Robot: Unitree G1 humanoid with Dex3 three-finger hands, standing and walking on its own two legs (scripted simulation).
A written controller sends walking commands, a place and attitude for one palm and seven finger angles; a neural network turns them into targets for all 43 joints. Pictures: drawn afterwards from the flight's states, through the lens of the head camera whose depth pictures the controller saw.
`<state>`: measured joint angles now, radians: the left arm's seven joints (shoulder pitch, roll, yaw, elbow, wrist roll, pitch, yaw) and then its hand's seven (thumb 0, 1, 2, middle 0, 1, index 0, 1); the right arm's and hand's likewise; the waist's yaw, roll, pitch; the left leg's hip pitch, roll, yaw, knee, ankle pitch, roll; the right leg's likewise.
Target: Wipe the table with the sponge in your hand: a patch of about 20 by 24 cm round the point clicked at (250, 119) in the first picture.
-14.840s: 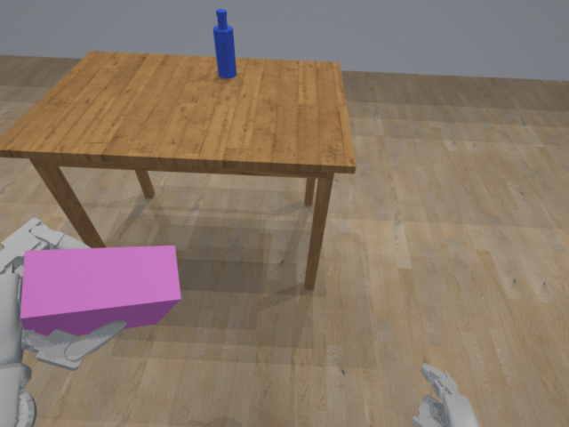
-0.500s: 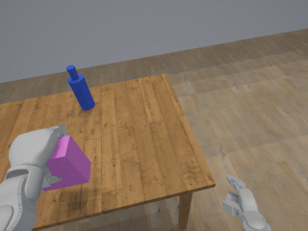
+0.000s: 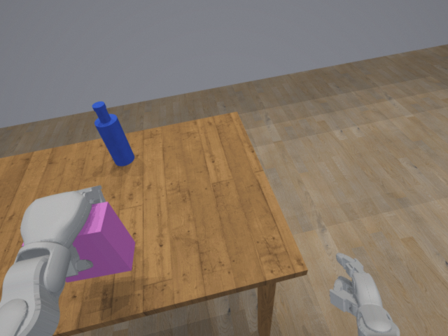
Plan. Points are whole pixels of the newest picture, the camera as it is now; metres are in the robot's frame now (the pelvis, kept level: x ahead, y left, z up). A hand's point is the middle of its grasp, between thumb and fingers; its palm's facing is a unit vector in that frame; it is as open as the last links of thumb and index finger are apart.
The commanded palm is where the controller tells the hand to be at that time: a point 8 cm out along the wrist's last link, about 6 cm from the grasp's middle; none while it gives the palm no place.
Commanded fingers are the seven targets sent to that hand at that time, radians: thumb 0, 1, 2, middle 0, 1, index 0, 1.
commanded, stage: move the sponge above the wiping area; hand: left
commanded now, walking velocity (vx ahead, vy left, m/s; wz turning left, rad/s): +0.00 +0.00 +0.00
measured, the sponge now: (92, 250) +0.22 +0.29 +0.05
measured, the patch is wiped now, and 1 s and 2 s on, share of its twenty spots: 0.00 0.00 0.00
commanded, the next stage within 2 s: none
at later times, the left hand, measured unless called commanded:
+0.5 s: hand (82, 236) +0.22 +0.29 +0.09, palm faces +0.02 -0.07 -1.00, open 10.1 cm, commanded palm +0.20 +0.28 +0.15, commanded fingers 0.00 0.10 1.30 -1.20 -1.60 -1.20 -1.60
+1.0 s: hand (90, 236) +0.23 +0.29 +0.07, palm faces -0.02 -0.07 -1.00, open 10.1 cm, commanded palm +0.21 +0.28 +0.14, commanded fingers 0.00 0.10 1.30 -1.20 -1.60 -1.20 -1.60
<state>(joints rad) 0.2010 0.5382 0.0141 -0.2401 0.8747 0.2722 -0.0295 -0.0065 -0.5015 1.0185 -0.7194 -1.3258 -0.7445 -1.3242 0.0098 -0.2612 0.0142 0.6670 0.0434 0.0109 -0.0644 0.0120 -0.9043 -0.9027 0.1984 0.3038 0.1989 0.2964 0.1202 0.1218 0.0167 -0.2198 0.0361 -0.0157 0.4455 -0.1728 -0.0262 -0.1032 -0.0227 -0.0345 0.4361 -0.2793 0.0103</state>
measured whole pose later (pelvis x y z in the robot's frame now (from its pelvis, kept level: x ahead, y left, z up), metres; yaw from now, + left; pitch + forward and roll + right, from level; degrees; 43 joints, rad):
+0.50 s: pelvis +0.00 +0.01 +0.00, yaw +0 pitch -3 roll +0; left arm 0.19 0.49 -0.03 -0.21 0.91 0.31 0.00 -0.01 -0.50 1.02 -0.72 -1.32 -0.74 -1.32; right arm 0.01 -0.24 0.02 0.67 0.04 0.01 -0.05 0.01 -0.90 -0.90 0.20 0.30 0.20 0.30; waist 0.13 0.12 0.01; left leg -0.23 0.03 -0.01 0.45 -0.17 -0.02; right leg -0.11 -0.03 -0.03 0.43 -0.28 0.02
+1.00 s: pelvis +0.00 +0.00 +0.00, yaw +0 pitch -3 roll -1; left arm 0.14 0.49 -0.04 -0.09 0.93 0.26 0.02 -0.01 -0.50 1.02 -0.72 -1.32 -0.74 -1.32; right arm 0.03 -0.25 0.01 0.69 0.05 0.01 -0.06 0.01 -0.90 -0.90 0.20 0.30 0.20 0.30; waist 0.11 0.10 0.01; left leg -0.24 0.03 -0.02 0.45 -0.17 -0.02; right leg -0.11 -0.02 -0.03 0.43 -0.28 0.01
